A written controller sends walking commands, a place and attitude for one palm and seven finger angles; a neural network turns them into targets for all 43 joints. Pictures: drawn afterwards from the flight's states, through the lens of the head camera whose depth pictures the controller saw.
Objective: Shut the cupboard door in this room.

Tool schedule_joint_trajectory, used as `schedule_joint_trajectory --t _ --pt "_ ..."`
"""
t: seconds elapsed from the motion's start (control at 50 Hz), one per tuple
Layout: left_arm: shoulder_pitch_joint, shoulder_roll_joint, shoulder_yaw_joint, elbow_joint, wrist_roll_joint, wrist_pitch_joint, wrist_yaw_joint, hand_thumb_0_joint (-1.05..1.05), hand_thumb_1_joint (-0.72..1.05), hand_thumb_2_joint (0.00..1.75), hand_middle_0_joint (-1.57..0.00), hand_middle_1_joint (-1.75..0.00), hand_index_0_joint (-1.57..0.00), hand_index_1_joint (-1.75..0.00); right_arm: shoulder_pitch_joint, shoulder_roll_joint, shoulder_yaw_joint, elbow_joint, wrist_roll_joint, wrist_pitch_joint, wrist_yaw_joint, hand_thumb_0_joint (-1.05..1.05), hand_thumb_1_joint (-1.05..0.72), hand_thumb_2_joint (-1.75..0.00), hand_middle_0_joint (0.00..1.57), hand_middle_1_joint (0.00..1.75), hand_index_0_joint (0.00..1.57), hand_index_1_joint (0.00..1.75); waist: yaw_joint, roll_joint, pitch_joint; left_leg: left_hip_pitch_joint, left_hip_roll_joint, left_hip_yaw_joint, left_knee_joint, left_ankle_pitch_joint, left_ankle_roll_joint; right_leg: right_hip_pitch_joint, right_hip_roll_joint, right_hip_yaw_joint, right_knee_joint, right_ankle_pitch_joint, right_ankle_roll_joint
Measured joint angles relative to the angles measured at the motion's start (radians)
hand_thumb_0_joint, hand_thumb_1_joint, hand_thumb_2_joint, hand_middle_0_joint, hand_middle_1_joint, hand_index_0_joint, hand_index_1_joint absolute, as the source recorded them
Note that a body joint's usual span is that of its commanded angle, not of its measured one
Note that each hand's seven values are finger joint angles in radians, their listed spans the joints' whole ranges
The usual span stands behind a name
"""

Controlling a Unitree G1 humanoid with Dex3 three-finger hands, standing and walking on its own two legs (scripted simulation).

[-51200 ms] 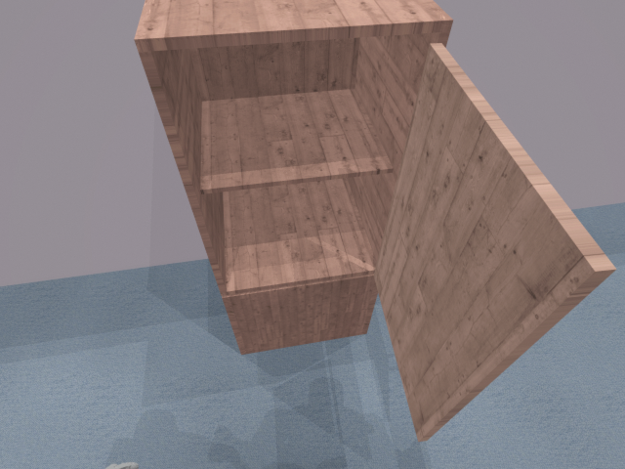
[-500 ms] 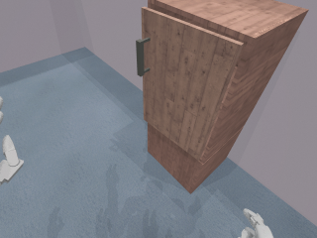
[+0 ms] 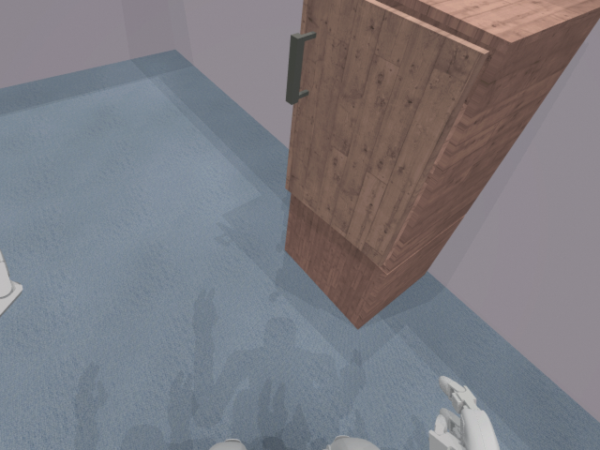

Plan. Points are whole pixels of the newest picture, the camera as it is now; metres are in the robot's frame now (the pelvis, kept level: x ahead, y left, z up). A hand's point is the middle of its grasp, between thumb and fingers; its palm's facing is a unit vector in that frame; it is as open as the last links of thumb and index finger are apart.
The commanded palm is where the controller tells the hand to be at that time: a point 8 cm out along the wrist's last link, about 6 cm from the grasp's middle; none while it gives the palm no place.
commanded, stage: stop stepping back and stand still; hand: left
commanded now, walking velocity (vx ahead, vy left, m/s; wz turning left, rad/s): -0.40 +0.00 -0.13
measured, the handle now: (301, 68) +0.86 +0.05 +0.08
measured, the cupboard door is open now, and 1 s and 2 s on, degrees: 5 5 5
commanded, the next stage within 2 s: let the arm hang, fingers relaxed in 0.84 s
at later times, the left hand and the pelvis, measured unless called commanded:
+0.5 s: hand out of the picture +0.14 +0.25 +0.18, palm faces +0.40 -0.84 -0.37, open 7.4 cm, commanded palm +0.09 +0.28 +0.19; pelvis -0.09 +0.00 +0.01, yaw -6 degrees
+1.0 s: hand (11, 430) +0.12 +0.26 +0.11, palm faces +0.32 -0.84 -0.44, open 7.4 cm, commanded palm none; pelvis -0.11 +0.00 +0.01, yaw -5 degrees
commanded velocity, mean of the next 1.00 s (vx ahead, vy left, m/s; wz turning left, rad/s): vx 0.05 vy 0.03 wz -0.01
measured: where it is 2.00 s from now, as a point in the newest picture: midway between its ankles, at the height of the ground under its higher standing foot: outside the picture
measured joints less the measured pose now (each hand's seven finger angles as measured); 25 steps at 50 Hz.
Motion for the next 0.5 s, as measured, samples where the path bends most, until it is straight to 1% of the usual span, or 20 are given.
schedule_joint_trajectory --t 0.04,0.1,0.16,0.18,0.2,0.22,0.24,0.28,0.32,0.36,0.4,0.42,0.44,0.48,0.5 --pt "0.033 0.003 0.015 -0.03 -0.013 0.0 -0.002 0.02 0.89 0.9 -0.21 -0.3 -0.21 -0.3 0.007 0.014 0.005 0.006 0.003 -0.015 0.012 0.01 -0.91 -0.9 0.2 0.3 0.21 0.3 0.016 0.009 -0.023 0.001 0.023 0.017 -0.045 0.03 -0.003 0.079 -0.008 -0.029 -0.071 -0.015 0.006" --pt "0.04 -0.002 0.008 -0.046 -0.02 -0.003 -0.006 0.02 0.89 0.9 -0.21 -0.3 -0.21 -0.3 0.001 0.023 0.022 0.017 -0.001 -0.028 0.021 0.01 -0.91 -0.9 0.2 0.3 0.21 0.3 0.033 0.015 -0.052 -0.011 0.046 0.05 -0.098 0.077 -0.009 0.207 -0.021 -0.044 -0.241 -0.006 0.011" --pt "0.0 -0.001 -0.013 -0.016 -0.016 0.007 -0.016 0.01 0.89 0.9 -0.21 -0.3 -0.21 -0.3 -0.028 0.023 0.038 0.015 -0.005 -0.03 0.023 0.01 -0.9 -0.9 0.2 0.3 0.21 0.3 0.03 0.016 -0.053 -0.044 0.052 0.073 -0.122 0.123 -0.017 0.327 -0.035 -0.049 -0.448 0.072 0.005" --pt "-0.007 0.008 -0.014 -0.004 -0.016 0.011 -0.02 0.01 0.89 0.9 -0.21 -0.3 -0.21 -0.3 -0.038 0.024 0.042 0.007 -0.003 -0.027 0.025 0.01 -0.9 -0.9 0.2 0.3 0.21 0.3 0.028 0.005 -0.05 -0.061 0.048 0.088 -0.122 0.135 -0.02 0.357 -0.046 -0.044 -0.52 0.056 -0.009" --pt "-0.016 0.001 -0.025 0.015 -0.014 0.014 -0.026 0.01 0.89 0.9 -0.21 -0.3 -0.21 -0.3 -0.051 0.017 0.042 0.006 -0.001 -0.02 0.025 0.01 -0.9 -0.9 0.21 0.3 0.21 0.3 0.023 0.018 -0.039 -0.078 0.055 0.083 -0.109 0.118 -0.025 0.351 -0.037 -0.043 -0.537 0.034 -0.023" --pt "-0.013 -0.004 -0.038 0.032 -0.014 0.021 -0.031 0.01 0.89 0.9 -0.21 -0.3 -0.21 -0.3 -0.058 0.01 0.04 0.008 0.0 -0.008 0.025 0.01 -0.9 -0.9 0.21 0.3 0.21 0.3 0.015 0.029 -0.028 -0.083 0.05 0.066 -0.094 0.056 -0.032 0.342 -0.031 -0.042 -0.531 0.045 -0.034" --pt "0.0 -0.001 -0.052 0.044 -0.016 0.028 -0.034 0.01 0.89 0.9 -0.21 -0.3 -0.21 -0.3 -0.053 0.004 0.039 0.009 0.002 0.004 0.023 0.01 -0.9 -0.9 0.21 0.3 0.21 0.3 0.006 0.029 -0.022 -0.086 0.034 0.05 -0.059 -0.006 -0.036 0.34 -0.034 -0.038 -0.528 0.067 -0.041" --pt "0.049 0.015 -0.067 0.045 -0.015 0.045 -0.033 0.01 0.89 0.9 -0.21 -0.3 -0.21 -0.3 -0.02 -0.006 0.039 0.009 0.019 0.028 0.016 0.01 -0.9 -0.9 0.21 0.3 0.21 0.3 0.0 0.001 -0.033 -0.083 -0.013 0.032 0.059 -0.095 -0.032 0.338 -0.054 -0.02 -0.523 0.092 -0.042" --pt "0.108 0.032 -0.06 0.028 -0.011 0.058 -0.028 0.01 0.88 0.9 -0.22 -0.3 -0.21 -0.3 0.027 -0.02 0.04 0.008 0.028 0.045 0.006 0.01 -0.91 -0.9 0.21 0.3 0.21 0.3 -0.005 -0.031 -0.063 -0.053 -0.047 0.033 0.119 -0.128 -0.026 0.341 -0.071 -0.002 -0.522 0.095 -0.04" --pt "0.141 0.039 -0.049 0.019 -0.008 0.059 -0.016 0.01 0.88 0.9 -0.22 -0.3 -0.22 -0.3 0.072 -0.043 0.033 0.009 0.029 0.049 -0.007 0.01 -0.91 -0.9 0.2 0.3 0.21 0.3 -0.014 -0.04 -0.093 0.012 -0.061 0.038 0.07 -0.101 -0.021 0.348 -0.075 0.0 -0.52 0.091 -0.038" --pt "0.134 0.028 -0.049 0.026 -0.005 0.052 -0.003 0.01 0.88 0.9 -0.22 -0.3 -0.22 -0.3 0.11 -0.08 0.016 0.015 0.026 0.041 -0.019 0.01 -0.91 -0.9 0.2 0.3 0.21 0.3 -0.025 -0.013 -0.116 0.096 -0.058 0.032 -0.038 -0.045 -0.011 0.352 -0.062 -0.018 -0.506 0.08 -0.032" --pt "0.115 0.021 -0.052 0.037 -0.003 0.047 0.001 0.01 0.88 0.9 -0.22 -0.3 -0.22 -0.3 0.122 -0.095 0.004 0.025 0.027 0.036 -0.025 0.01 -0.91 -0.9 0.2 0.3 0.2 0.3 -0.032 0.002 -0.123 0.122 -0.057 0.022 -0.076 -0.051 0.007 0.35 -0.057 -0.032 -0.492 0.072 -0.028" --pt "0.088 0.014 -0.055 0.059 -0.001 0.043 0.004 0.01 0.88 0.9 -0.22 -0.3 -0.22 -0.3 0.124 -0.098 -0.007 0.045 0.028 0.036 -0.03 0.01 -0.91 -0.9 0.2 0.3 0.2 0.3 -0.034 -0.006 -0.123 0.127 -0.069 0.019 -0.077 -0.054 0.017 0.354 -0.067 -0.037 -0.483 0.066 -0.023" --pt "0.051 -0.01 -0.054 0.103 0.001 0.034 0.009 0.01 0.88 0.9 -0.22 -0.3 -0.22 -0.3 0.125 -0.104 -0.013 0.064 0.029 0.04 -0.034 0.01 -0.91 -0.9 0.2 0.3 0.2 0.3 -0.024 -0.017 -0.119 0.141 -0.078 0.031 -0.082 -0.043 0.023 0.367 -0.079 -0.027 -0.49 0.076 -0.015" --pt "0.042 -0.021 -0.049 0.122 0.001 0.032 0.011 0.01 0.88 0.9 -0.22 -0.3 -0.22 -0.3 0.123 -0.105 -0.01 0.063 0.027 0.039 -0.035 0.01 -0.91 -0.9 0.2 0.3 0.2 0.3 -0.024 -0.018 -0.119 0.144 -0.078 0.037 -0.088 -0.035 0.023 0.367 -0.08 -0.021 -0.495 0.083 -0.013"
